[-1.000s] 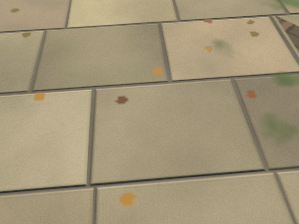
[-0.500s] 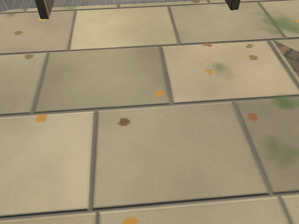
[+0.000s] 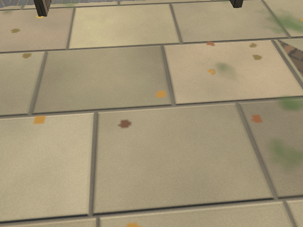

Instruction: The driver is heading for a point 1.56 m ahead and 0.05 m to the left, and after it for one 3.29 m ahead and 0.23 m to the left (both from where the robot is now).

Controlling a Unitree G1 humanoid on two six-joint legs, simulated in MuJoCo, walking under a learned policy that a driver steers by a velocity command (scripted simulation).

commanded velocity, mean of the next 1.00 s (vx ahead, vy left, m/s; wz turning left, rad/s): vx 0.00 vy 0.00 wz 0.00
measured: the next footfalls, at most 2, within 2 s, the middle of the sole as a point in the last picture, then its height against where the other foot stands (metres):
right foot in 1.36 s outside the picture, level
left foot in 1.84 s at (161, 175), level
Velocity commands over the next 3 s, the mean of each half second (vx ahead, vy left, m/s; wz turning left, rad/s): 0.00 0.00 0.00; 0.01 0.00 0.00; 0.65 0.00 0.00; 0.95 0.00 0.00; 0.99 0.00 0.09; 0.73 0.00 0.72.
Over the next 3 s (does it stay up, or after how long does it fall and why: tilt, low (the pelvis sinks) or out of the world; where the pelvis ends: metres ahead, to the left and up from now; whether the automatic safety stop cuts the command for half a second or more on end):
stays up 1.60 -0.07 -0.01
